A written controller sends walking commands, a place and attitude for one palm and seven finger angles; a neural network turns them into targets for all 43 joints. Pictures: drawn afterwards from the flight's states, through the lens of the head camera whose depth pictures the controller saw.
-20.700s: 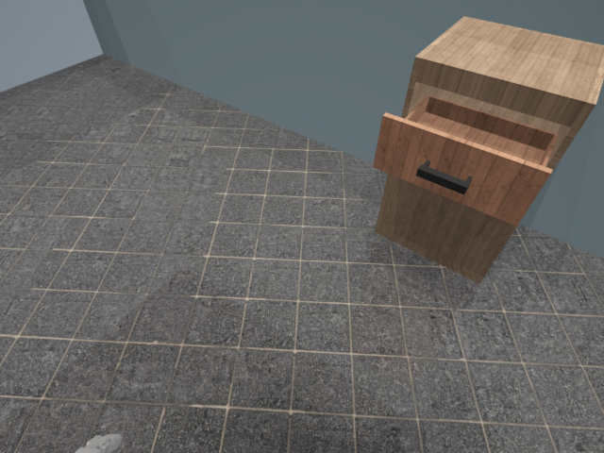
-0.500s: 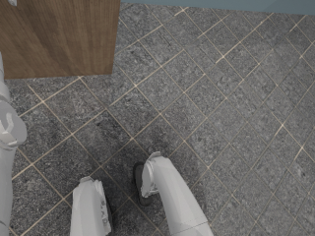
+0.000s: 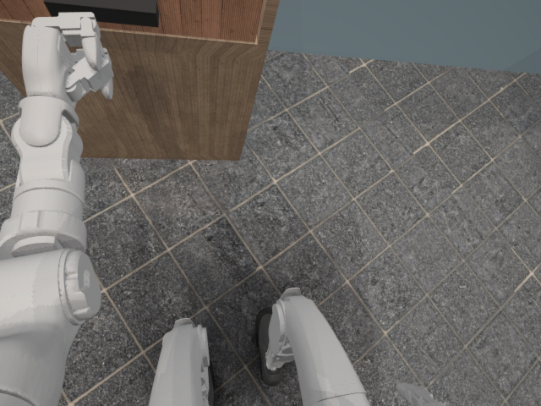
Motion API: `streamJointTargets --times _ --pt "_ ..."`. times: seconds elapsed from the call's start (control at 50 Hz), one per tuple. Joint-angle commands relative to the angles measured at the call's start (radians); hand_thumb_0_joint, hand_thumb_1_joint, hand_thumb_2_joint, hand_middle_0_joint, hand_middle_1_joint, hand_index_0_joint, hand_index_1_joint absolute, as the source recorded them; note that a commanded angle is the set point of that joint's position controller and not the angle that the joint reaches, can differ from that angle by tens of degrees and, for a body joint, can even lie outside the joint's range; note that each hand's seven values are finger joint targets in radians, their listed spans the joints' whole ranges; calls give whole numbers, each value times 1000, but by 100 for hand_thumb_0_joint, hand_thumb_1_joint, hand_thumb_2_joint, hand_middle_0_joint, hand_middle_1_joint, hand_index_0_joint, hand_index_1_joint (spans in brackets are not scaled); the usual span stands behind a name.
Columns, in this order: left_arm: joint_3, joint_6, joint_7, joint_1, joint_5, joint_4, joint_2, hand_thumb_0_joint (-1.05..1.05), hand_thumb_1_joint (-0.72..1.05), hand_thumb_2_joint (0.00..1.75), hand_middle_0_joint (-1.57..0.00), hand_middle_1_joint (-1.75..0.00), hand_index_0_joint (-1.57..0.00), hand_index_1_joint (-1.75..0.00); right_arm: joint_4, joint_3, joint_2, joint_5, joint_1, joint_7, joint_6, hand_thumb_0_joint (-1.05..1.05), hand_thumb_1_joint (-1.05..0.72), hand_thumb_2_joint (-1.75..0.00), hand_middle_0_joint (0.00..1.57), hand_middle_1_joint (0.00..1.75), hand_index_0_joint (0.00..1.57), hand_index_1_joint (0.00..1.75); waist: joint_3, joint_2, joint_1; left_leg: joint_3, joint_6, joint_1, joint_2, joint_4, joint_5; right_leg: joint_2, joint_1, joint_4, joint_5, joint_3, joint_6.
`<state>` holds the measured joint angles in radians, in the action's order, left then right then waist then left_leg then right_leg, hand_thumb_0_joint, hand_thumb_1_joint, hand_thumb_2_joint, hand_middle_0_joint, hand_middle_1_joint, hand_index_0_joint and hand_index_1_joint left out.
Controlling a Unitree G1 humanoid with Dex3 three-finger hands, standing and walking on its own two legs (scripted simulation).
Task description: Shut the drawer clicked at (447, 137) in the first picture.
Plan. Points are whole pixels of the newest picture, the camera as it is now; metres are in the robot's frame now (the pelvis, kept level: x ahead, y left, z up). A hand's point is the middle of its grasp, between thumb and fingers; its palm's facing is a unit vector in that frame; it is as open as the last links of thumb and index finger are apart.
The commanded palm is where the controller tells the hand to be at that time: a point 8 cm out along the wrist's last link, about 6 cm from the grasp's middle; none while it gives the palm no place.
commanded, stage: draw the hand back to the body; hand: left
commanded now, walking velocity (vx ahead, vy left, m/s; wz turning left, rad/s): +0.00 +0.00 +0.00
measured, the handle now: out of the picture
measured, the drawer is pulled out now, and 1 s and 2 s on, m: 0.00 0.00 0.00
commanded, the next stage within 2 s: step back with the hand held close in 1.30 s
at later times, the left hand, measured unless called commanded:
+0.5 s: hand (5, 159) +0.38 +0.19 +0.15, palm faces -0.02 -0.99 -0.13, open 3.2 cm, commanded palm +0.35 +0.25 +0.17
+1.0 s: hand out of the picture +0.26 +0.24 +0.28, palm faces +0.36 -0.87 -0.35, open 3.2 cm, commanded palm +0.20 +0.28 +0.31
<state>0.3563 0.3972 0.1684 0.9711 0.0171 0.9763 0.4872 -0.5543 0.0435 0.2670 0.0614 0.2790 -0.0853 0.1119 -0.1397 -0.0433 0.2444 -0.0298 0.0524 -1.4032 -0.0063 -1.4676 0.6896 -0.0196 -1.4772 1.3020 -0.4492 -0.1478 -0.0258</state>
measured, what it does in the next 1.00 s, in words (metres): rises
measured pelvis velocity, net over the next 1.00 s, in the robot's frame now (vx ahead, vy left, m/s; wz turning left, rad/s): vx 0.06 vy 0.01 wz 0.05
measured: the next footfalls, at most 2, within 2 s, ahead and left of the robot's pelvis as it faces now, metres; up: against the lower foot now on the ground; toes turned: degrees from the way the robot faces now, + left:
none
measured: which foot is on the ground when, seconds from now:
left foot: down 0.00-1.00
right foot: down 0.00-1.00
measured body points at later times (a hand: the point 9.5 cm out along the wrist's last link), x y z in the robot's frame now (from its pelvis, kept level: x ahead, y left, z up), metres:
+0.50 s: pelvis +0.04 +0.01 +0.11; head +0.11 +0.02 +0.55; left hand +0.37 +0.24 +0.16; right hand +0.19 -0.24 +0.02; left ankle -0.02 +0.08 -0.58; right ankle +0.07 -0.12 -0.58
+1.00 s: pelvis +0.06 +0.01 +0.16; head +0.05 -0.01 +0.60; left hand +0.23 +0.29 +0.30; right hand +0.25 -0.19 +0.08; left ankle -0.02 +0.08 -0.58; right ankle +0.07 -0.12 -0.58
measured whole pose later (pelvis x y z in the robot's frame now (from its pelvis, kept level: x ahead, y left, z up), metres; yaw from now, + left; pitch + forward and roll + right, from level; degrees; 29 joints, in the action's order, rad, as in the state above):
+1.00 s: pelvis +0.06 +0.01 +0.16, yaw +3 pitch -1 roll -2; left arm 0.19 0.03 -0.10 -0.43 0.07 -0.35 0.32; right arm -0.56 0.06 0.22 -0.01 0.23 0.06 -0.07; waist -0.04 -0.08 -0.04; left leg 0.00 0.05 -0.08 0.03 -0.47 0.38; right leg 0.00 -0.21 0.46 -0.23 -0.08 0.00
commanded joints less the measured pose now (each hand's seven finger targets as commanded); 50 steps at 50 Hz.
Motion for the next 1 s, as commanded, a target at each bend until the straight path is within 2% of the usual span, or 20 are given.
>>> streamJointTargets --times 0.0,0.04,0.08,0.14,0.2,0.24,0.3,0.32,0.4,0.42,0.44,0.46,0.48,0.54,0.58,0.66,0.74,0.78,0.88,0.98 --pt "28 24 28 92 60 -446 202 0 90 90 -140 -160 -140 -160 86 -77 190 -33 240 0 17 0 -90 -90 20 30 20 30 -877 -316 -90 -97 -93 696 -24 256 -1010 39 625 -132 518 96 -9" --pt "13 -37 37 -51 96 -558 170 0 90 90 -140 -160 -140 -160 125 -79 181 -57 209 0 17 0 -90 -90 20 30 20 30 -836 -206 -104 -75 -67 654 -19 312 -944 42 756 -192 566 102 -5" --pt "-9 -84 34 -163 136 -650 120 0 90 90 -140 -160 -140 -160 154 -78 167 -79 172 9 3 0 -90 -90 20 30 20 30 -767 -104 -101 -50 -37 580 -10 363 -824 43 859 -242 585 115 -1" --pt "-11 -91 5 -225 181 -765 89 0 90 90 -140 -160 -140 -160 152 -77 158 -94 144 33 -34 0 -90 -90 20 30 20 30 -652 -33 -95 -22 -26 542 0 439 -658 42 945 -311 537 126 9" --pt "-57 -58 -17 -309 188 -761 25 0 90 90 -140 -160 -140 -160 130 -72 147 -92 135 54 -71 0 -90 -90 20 30 20 30 -510 -55 -95 -6 -35 604 0 488 -633 42 906 -356 477 120 12" --pt "-110 -44 -11 -347 182 -705 -30 0 90 90 -140 -160 -140 -160 114 -71 146 -92 128 61 -89 0 -90 -90 20 30 20 30 -399 -21 -88 -1 -35 606 2 518 -572 42 881 -384 407 112 15" --pt "-153 -46 30 -421 170 -679 -50 0 90 90 -140 -160 -140 -160 120 -70 147 -99 108 70 -101 0 -90 -90 20 30 20 30 -316 -70 -113 0 -44 682 1 569 -578 38 876 -422 363 104 4" --pt "-177 -50 47 -433 174 -701 -65 0 90 90 -140 -160 -140 -160 132 -71 147 -102 93 73 -103 0 -90 -90 20 30 20 30 -310 -88 -118 -2 -47 711 1 583 -595 34 885 -433 363 101 2" --pt "-124 -75 82 -601 214 -819 -22 0 90 90 -140 -160 -140 -160 183 -69 139 -112 51 87 -120 0 -90 -90 20 30 20 30 -351 -86 -178 -15 -62 827 -5 639 -726 29 993 -466 422 92 0" --pt "-143 -134 -43 -650 96 -860 56 0 90 90 -140 -160 -140 -160 192 -79 116 -110 -14 100 -91 0 -90 -90 20 30 20 30 -396 -75 -232 -14 -72 892 -4 705 -765 1 1090 -508 395 116 -13" --pt "-166 -167 -107 -695 91 -937 -8 0 90 90 -140 -160 -140 -160 220 -79 98 -110 -13 110 -88 0 -90 -90 20 30 20 30 -357 -52 -215 -10 -78 912 -8 728 -767 1 1106 -531 405 110 -7" --pt "-173 -192 -140 -766 89 -958 -30 0 90 90 -140 -160 -140 -160 231 -75 96 -110 -21 118 -90 0 -90 -90 20 30 20 30 -286 -13 -215 -16 -80 890 -16 751 -725 -4 1101 -548 382 104 -4" --pt "-175 -210 -169 -773 80 -999 -16 0 90 90 -140 -160 -140 -160 229 -71 99 -112 -41 127 -90 0 -90 -90 20 30 20 30 -275 -37 -219 -18 -75 909 -19 771 -721 -5 1119 -565 383 109 -8" --pt "-165 -248 -238 -779 58 -1090 2 0 90 90 -140 -160 -140 -160 228 -58 88 -111 -74 152 -96 0 -90 -90 20 30 20 30 -182 -27 -213 -17 -62 943 -23 834 -633 -10 1167 -625 353 109 -6" --pt "-159 -258 -267 -775 49 -1179 23 0 90 90 -140 -160 -140 -160 223 -51 87 -107 -94 169 -118 0 -90 -90 20 30 20 30 -170 -28 -218 -26 -57 994 -27 869 -650 -11 1207 -657 364 108 -9" --pt "-198 -283 -284 -927 41 -1273 -38 0 90 90 -140 -160 -140 -160 198 -41 72 -102 -97 174 -166 0 -90 -90 20 30 20 30 -143 -84 -237 -30 -80 1141 -35 931 -784 -10 1253 -720 408 98 -7" --pt "-190 -304 -280 -1086 45 -1298 -66 0 90 90 -140 -160 -140 -160 173 -36 75 -97 -121 169 -188 0 -90 -90 20 30 20 30 -28 14 -247 -21 -69 1161 -41 991 -779 -4 1306 -784 428 91 -4" --pt "-167 -306 -278 -1123 44 -1329 -53 0 90 90 -140 -160 -140 -160 160 -35 78 -91 -135 166 -197 0 -90 -90 20 30 20 30 15 28 -256 -20 -64 1168 -40 1017 -760 -1 1332 -813 428 91 -7" --pt "-55 -291 -278 -1241 47 -1507 20 0 90 90 -140 -160 -140 -160 150 -34 67 -77 -150 155 -222 0 -90 -90 20 30 20 30 -17 -23 -285 -11 -68 1221 -32 1049 -839 -1 1431 -846 502 99 -10" --pt "2 -281 -282 -1347 48 -1655 36 0 90 90 -140 -160 -140 -160 142 -37 56 -68 -152 146 -257 0 -90 -90 20 30 20 30 5 -60 -295 -10 -77 1252 -32 1063 -909 3 1456 -867 541 100 -7"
